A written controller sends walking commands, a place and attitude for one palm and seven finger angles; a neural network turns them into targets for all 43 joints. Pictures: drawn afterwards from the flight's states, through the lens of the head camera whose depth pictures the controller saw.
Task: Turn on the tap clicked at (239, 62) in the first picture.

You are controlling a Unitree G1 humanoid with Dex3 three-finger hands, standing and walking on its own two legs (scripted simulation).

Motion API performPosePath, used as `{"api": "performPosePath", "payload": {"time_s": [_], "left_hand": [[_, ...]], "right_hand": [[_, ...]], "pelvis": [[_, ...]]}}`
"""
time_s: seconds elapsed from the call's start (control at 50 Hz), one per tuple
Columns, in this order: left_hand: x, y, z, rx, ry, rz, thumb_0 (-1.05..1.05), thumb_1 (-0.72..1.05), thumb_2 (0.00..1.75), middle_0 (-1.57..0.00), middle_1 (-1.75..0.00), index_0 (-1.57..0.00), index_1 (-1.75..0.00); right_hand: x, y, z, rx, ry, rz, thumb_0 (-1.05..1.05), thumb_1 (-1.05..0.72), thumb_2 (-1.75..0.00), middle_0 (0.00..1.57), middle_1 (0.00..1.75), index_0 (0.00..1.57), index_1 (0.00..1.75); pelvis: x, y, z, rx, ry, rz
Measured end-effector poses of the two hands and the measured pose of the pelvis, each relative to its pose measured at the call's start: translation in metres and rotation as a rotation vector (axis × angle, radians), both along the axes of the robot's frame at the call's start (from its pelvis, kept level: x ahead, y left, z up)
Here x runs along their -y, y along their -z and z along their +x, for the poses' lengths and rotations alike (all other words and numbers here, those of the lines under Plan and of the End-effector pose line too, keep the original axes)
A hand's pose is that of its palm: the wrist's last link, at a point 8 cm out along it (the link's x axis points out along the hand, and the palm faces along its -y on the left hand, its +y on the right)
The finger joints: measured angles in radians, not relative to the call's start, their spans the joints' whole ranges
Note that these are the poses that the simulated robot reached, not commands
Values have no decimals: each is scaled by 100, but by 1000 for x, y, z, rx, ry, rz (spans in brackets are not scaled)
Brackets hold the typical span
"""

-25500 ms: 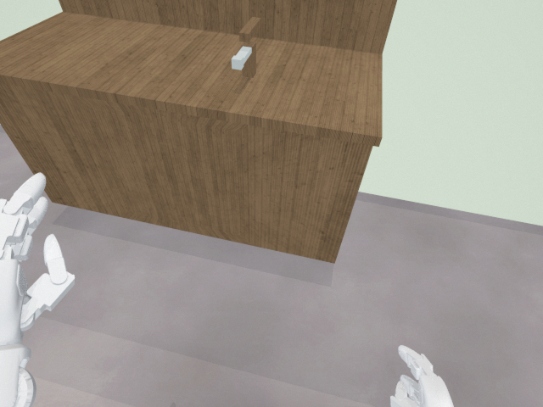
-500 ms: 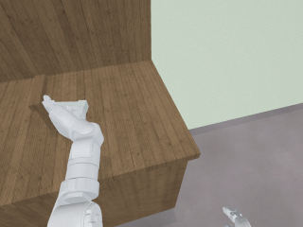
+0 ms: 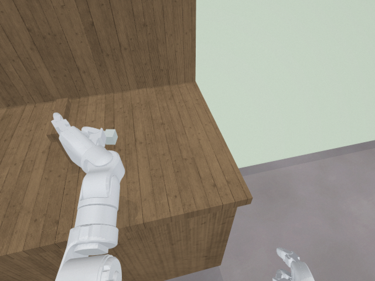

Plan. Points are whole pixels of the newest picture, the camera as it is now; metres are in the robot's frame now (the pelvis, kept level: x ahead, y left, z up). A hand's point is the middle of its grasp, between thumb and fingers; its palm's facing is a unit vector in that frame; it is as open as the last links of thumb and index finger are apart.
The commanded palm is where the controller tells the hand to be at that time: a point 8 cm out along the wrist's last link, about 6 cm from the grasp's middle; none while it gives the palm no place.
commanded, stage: lift the hand up off the lever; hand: left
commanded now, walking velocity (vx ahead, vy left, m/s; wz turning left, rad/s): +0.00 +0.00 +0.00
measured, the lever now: (110, 136) +0.43 +0.24 +0.07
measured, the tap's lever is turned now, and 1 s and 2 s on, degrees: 75 75 75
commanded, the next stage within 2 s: draw the hand back beside the body in 0.14 s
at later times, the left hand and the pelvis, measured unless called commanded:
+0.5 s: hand (107, 134) +0.35 +0.20 +0.16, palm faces +0.38 -0.92 -0.08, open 7.8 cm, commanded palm +0.30 +0.25 +0.16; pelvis +0.00 +0.01 +0.01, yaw -3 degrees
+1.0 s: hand (78, 169) +0.26 +0.22 +0.16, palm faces +0.26 -0.93 -0.26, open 7.6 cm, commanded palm +0.22 +0.27 +0.17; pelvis -0.01 +0.02 +0.01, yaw -3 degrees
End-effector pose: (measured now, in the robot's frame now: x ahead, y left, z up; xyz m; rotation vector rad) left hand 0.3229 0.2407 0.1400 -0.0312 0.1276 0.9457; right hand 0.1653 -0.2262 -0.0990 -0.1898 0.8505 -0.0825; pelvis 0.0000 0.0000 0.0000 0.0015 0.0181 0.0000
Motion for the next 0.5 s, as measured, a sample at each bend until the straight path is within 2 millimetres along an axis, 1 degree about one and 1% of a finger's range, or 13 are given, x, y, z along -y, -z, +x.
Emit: {"api": "performPosePath", "payload": {"time_s": [0.14,0.26,0.28,0.32,0.4,0.46,0.5], "left_hand": [[-1,-1,-2,-1,11,-5,1,90,90,-17,-16,-16,-15],[1,-1,-3,-6,20,0,1,90,90,-16,-15,-15,-15],[3,-2,-3,-7,48,16,1,90,90,-16,-15,-15,-15],[8,-7,0,22,164,58,1,90,90,-15,-15,-15,-15],[15,-23,2,93,429,129,1,90,90,-15,-15,-15,-15],[9,-26,-2,99,521,96,1,90,89,-16,-16,-16,-16],[0,-22,-9,87,560,129,1,89,89,-16,-16,-16,-16]], "right_hand": [[-4,-4,9,13,-10,0,1,-90,-90,20,30,21,30],[-12,-5,14,23,-27,12,1,-90,-90,20,30,20,30],[-13,-5,14,21,-28,12,1,-90,-90,20,30,20,30],[-15,-6,12,21,-10,11,1,-90,-90,20,30,21,30],[-13,-10,6,33,52,10,1,-90,-90,20,30,21,30],[-10,-13,-1,38,95,13,1,-90,-90,20,30,21,30],[-7,-16,-5,48,102,13,1,-90,-90,20,30,21,30]], "pelvis": [[-3,-1,1,7,0,0],[-5,-1,1,9,-1,-1],[-6,-1,0,10,0,1],[-6,-1,0,17,6,5],[-7,-3,0,39,28,7],[-8,-5,0,55,42,4],[-8,-6,0,63,48,3]]}}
